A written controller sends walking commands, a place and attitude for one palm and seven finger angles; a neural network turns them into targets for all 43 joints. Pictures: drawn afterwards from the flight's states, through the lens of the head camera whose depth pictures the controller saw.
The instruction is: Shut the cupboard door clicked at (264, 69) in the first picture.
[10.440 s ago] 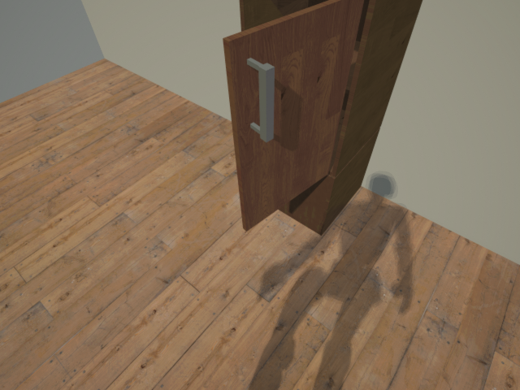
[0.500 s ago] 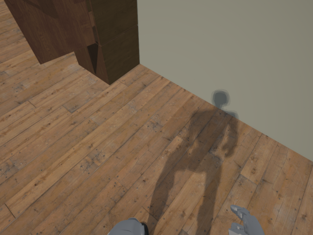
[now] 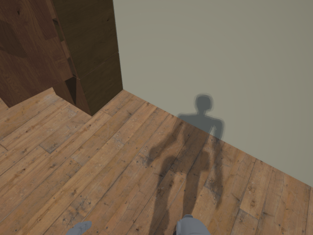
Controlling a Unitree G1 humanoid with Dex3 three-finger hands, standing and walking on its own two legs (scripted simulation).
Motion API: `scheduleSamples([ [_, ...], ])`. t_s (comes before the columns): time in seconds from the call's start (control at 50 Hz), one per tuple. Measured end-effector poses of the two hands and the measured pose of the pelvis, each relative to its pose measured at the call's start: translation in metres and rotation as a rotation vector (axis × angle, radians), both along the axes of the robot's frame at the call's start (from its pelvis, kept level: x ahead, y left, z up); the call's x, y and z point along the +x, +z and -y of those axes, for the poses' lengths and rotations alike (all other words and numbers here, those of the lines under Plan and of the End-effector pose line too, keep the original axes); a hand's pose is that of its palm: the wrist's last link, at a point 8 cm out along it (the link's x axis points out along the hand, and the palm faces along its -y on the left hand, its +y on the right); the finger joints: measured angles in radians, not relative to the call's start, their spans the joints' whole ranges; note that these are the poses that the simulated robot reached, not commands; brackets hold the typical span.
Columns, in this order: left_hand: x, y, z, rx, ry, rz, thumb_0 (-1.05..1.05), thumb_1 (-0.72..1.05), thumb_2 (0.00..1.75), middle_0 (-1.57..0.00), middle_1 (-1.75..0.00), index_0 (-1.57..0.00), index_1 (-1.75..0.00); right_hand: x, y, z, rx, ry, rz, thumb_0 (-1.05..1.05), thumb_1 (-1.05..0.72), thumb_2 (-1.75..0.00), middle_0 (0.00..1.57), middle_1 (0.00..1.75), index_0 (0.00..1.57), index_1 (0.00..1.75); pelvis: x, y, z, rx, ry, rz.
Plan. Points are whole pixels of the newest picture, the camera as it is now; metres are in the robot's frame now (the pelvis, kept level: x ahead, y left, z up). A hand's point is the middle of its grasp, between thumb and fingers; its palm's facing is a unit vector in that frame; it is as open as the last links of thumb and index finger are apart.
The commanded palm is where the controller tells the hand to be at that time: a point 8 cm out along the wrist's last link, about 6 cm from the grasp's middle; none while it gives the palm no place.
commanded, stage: walk to a spot facing it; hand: left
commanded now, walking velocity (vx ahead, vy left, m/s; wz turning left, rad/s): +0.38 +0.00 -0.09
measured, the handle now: out of the picture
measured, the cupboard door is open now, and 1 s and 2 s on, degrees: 79 79 79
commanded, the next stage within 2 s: turn to face it in 0.50 s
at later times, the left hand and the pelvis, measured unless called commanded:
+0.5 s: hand (95, 210) +0.22 +0.18 -0.18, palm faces +0.09 -0.98 -0.18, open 7.3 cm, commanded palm none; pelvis +0.27 +0.00 -0.01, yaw +1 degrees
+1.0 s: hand (101, 127) +0.52 +0.21 -0.16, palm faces +0.15 -0.96 -0.25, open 7.3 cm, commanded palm none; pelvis +0.44 +0.01 -0.01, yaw +8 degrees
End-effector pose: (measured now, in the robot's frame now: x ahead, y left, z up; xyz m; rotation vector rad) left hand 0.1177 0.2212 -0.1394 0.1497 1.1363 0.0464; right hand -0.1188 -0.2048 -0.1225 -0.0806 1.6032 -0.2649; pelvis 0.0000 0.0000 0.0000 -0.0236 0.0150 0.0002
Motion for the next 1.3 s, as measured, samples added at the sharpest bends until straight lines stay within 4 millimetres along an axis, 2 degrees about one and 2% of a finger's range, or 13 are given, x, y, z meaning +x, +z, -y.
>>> scheduleSamples([
  [0.1, 0.077, -0.010, 0.030, -0.019, -0.057, 0.034, 0.01, 0.91, 0.90, -0.20, -0.30, -0.20, -0.30, 0.012, -0.003, -0.012, 0.057, -0.061, -0.133, 0.01, -0.91, -0.90, 0.20, 0.30, 0.20, 0.29, 0.058, -0.012, 0.014, -0.006, -0.010, -0.003],
  [0.18, 0.106, -0.013, 0.043, -0.026, -0.013, 0.060, 0.01, 0.91, 0.90, -0.20, -0.30, -0.20, -0.30, 0.061, -0.010, -0.001, 0.077, -0.075, -0.151, 0.01, -0.91, -0.90, 0.20, 0.30, 0.21, 0.29, 0.102, -0.016, 0.027, 0.004, -0.016, 0.018],
  [0.24, 0.101, -0.009, 0.039, -0.003, 0.058, 0.001, 0.00, 0.92, 0.90, -0.20, -0.30, -0.20, -0.30, 0.133, -0.016, 0.017, 0.060, -0.035, -0.047, 0.01, -0.91, -0.90, 0.20, 0.30, 0.21, 0.29, 0.130, -0.008, 0.029, -0.001, -0.017, 0.025],
  [0.4, 0.095, -0.001, -0.001, 0.070, 0.122, -0.196, -0.02, 0.96, 0.90, -0.20, -0.30, -0.20, -0.30, 0.359, -0.012, 0.049, -0.015, 0.111, 0.312, 0.02, -0.95, -0.90, 0.20, 0.30, 0.20, 0.29, 0.209, 0.002, 0.018, 0.011, -0.001, 0.017],
  [0.5, 0.100, -0.015, -0.013, 0.032, 0.185, -0.315, 0.00, 0.93, 0.90, -0.20, -0.30, -0.20, -0.30, 0.483, -0.006, 0.041, -0.048, 0.215, 0.442, 0.02, -0.94, -0.90, 0.19, 0.30, 0.20, 0.29, 0.271, -0.008, -0.004, 0.015, 0.009, 0.023],
  [0.56, 0.115, -0.029, -0.021, 0.007, 0.192, -0.386, 0.00, 0.92, 0.90, -0.20, -0.30, -0.20, -0.30, 0.542, -0.010, 0.026, -0.077, 0.250, 0.525, 0.01, -0.93, -0.90, 0.19, 0.30, 0.20, 0.29, 0.307, -0.021, -0.022, 0.013, -0.001, 0.028],
  [0.62, 0.153, -0.030, -0.029, 0.006, 0.165, -0.385, 0.01, 0.92, 0.90, -0.20, -0.30, -0.20, -0.30, 0.566, -0.006, 0.011, -0.075, 0.238, 0.550, 0.01, -0.93, -0.90, 0.20, 0.30, 0.20, 0.29, 0.331, -0.019, -0.029, 0.026, -0.028, 0.037],
  [0.72, 0.249, -0.014, -0.035, 0.012, 0.122, -0.240, 0.01, 0.91, 0.90, -0.20, -0.30, -0.20, -0.30, 0.561, -0.009, -0.011, -0.027, 0.193, 0.446, 0.00, -0.92, -0.90, 0.20, 0.30, 0.20, 0.29, 0.365, -0.004, -0.034, 0.025, -0.020, 0.028],
  [0.82, 0.327, 0.002, -0.045, 0.066, 0.123, -0.107, 0.02, 0.95, 0.90, -0.20, -0.30, -0.20, -0.30, 0.550, -0.018, 0.000, -0.012, 0.165, 0.300, 0.00, -0.96, -0.90, 0.20, 0.30, 0.21, 0.29, 0.396, 0.000, -0.029, 0.028, 0.027, 0.013],
  [0.92, 0.377, 0.007, -0.041, 0.113, 0.150, -0.011, 0.02, 0.94, 0.90, -0.20, -0.30, -0.20, -0.30, 0.555, -0.036, 0.016, 0.031, 0.163, 0.184, 0.00, -0.94, -0.90, 0.20, 0.30, 0.21, 0.29, 0.427, -0.010, -0.012, 0.044, 0.077, 0.003],
  [1.0, 0.387, 0.014, -0.034, 0.115, 0.190, 0.003, 0.01, 0.92, 0.90, -0.20, -0.30, -0.20, -0.30, 0.586, -0.035, 0.025, 0.037, 0.201, 0.164, 0.01, -0.93, -0.90, 0.20, 0.30, 0.21, 0.29, 0.442, -0.006, -0.008, 0.043, 0.137, 0.004],
  [1.12, 0.370, 0.013, -0.034, 0.091, 0.291, -0.045, 0.00, 0.93, 0.90, -0.20, -0.30, -0.20, -0.30, 0.667, -0.018, 0.019, 0.025, 0.317, 0.252, 0.01, -0.92, -0.90, 0.20, 0.30, 0.20, 0.29, 0.462, 0.003, -0.013, 0.056, 0.216, 0.002],
  [1.3, 0.311, -0.028, -0.076, 0.039, 0.444, -0.170, 0.01, 0.92, 0.90, -0.20, -0.30, -0.20, -0.30, 0.794, -0.003, -0.043, -0.024, 0.549, 0.480, 0.01, -0.91, -0.90, 0.20, 0.30, 0.20, 0.29, 0.479, -0.021, -0.051, 0.027, 0.326, 0.015],
])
